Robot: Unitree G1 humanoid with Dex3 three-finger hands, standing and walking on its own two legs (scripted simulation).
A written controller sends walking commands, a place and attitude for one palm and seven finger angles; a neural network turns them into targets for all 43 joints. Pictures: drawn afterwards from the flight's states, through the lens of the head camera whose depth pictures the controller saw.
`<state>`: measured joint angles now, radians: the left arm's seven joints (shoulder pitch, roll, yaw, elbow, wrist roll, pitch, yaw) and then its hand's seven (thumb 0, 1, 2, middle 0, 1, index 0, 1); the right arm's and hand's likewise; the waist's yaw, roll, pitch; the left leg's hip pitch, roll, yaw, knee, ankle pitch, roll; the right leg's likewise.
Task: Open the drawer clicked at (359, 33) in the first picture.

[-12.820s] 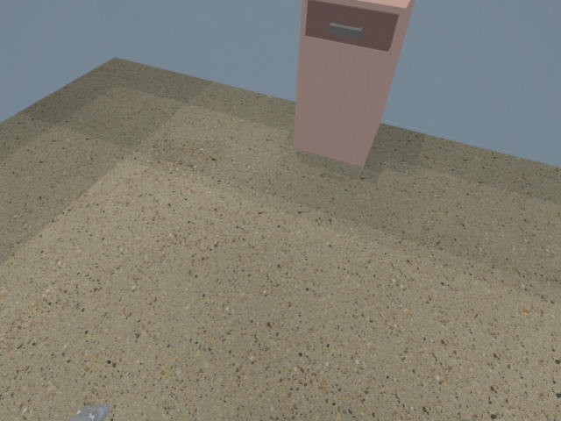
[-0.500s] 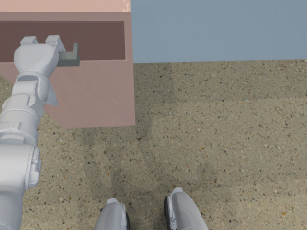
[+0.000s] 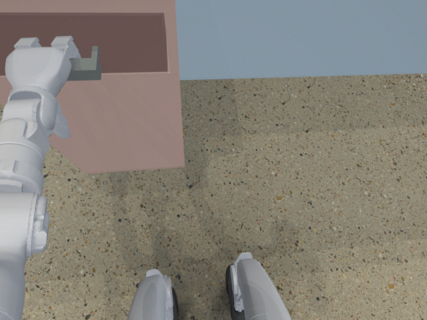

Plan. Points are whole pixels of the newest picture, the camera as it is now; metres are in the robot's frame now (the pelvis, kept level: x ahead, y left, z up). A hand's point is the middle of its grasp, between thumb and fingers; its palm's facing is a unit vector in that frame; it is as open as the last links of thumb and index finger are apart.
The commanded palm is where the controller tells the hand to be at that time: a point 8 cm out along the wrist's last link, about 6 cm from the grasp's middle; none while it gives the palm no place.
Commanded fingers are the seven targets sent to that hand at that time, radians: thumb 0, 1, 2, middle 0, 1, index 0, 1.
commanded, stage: close the thumb around the handle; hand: left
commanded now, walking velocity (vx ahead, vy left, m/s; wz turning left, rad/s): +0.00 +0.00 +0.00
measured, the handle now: (61, 60) +0.59 +0.22 +0.03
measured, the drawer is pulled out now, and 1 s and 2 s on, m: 0.00 0.00 0.03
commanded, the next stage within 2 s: pull the drawer open in 0.72 s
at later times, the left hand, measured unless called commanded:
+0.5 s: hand (58, 88) +0.54 +0.23 +0.01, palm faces -0.08 -0.03 -1.00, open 7.9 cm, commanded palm +0.54 +0.22 +0.06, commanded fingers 0.00 0.90 0.90 -0.40 -1.35 -0.40 -1.35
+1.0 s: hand (59, 90) +0.54 +0.23 +0.01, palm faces -0.07 -0.04 -1.00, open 5.9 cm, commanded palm +0.51 +0.22 +0.06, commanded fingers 0.00 0.90 0.90 -0.40 -1.35 -0.40 -1.35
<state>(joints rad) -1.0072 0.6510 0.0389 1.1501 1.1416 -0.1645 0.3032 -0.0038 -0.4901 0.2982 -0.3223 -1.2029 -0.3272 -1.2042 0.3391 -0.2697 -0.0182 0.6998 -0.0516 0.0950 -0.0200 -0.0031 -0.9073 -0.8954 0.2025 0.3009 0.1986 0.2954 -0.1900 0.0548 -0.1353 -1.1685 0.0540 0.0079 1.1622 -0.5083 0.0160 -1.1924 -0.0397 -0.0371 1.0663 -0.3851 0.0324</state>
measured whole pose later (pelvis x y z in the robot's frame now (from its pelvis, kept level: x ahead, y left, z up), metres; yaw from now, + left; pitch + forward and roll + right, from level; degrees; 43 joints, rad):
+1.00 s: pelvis +0.02 +0.00 +0.02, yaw -1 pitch +28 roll -2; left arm -0.87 0.60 0.07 1.06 1.12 -0.15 0.33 0.00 0.66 0.74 -0.31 -1.35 -0.40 -1.35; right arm 0.33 -0.27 -0.04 0.71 -0.06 0.12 0.00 0.00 -0.91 -0.90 0.20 0.30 0.20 0.30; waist -0.16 0.06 -0.14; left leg -1.06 0.06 0.03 1.09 -0.52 0.02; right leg -1.10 -0.03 -0.01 1.00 -0.39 0.04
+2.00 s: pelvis +0.01 +0.00 +0.01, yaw +0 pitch +27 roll -2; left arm -0.86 0.58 0.05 1.11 1.14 -0.16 0.37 -0.01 0.64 0.80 -0.33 -1.35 -0.39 -1.35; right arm 0.34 -0.28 -0.04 0.75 -0.05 0.11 -0.01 0.00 -0.91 -0.90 0.20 0.30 0.20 0.30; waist -0.16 0.05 -0.14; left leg -1.07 0.05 0.02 1.10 -0.50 0.01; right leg -1.11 -0.03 -0.01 1.02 -0.38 0.03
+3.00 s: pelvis +0.04 +0.00 +0.04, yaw +1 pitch +21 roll -1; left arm -0.45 0.39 -0.05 0.77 1.14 -0.09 0.45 -0.02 0.63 0.81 -0.33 -1.35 -0.40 -1.35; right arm 0.17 -0.25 -0.06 0.68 -0.05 0.13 -0.02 0.00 -0.91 -0.90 0.20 0.30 0.20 0.30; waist -0.02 0.04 -0.16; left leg -0.82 0.03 0.01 0.97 -0.51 0.00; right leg -0.87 -0.04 -0.02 0.93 -0.42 0.03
